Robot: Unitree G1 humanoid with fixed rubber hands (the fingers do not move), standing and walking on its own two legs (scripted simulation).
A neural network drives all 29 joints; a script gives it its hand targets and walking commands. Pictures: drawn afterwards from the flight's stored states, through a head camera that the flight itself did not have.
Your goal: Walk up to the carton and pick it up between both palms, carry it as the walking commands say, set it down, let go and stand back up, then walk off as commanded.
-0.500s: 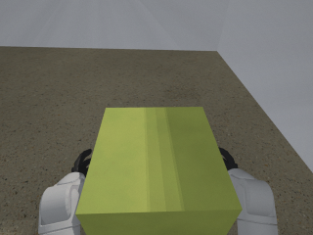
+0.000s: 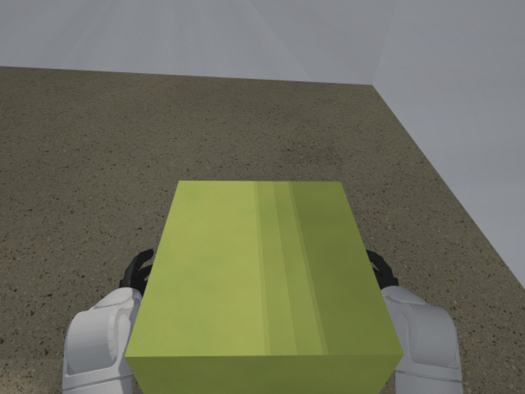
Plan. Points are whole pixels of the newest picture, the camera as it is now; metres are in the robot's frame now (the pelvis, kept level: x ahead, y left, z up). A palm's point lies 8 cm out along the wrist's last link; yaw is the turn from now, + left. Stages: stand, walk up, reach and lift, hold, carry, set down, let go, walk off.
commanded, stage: carry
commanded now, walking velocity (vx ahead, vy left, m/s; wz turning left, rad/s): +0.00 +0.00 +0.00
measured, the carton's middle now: (260, 309) +0.27 +0.00 +0.02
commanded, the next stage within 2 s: hold in 0.18 s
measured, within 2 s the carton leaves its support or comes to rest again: neither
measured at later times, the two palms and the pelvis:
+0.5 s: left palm (152, 286) +0.29 +0.17 +0.04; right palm (373, 278) +0.32 -0.19 +0.04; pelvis +0.01 -0.02 +0.01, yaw +4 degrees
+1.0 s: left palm (142, 280) +0.30 +0.19 +0.04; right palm (361, 267) +0.33 -0.17 +0.05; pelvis +0.08 -0.01 +0.02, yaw +5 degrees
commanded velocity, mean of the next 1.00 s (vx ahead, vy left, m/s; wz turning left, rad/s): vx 0.00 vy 0.00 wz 0.00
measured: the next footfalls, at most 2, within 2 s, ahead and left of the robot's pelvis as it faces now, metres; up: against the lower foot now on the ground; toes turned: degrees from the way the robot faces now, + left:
none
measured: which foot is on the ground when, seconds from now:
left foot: down 0.00-1.00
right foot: down 0.00-1.00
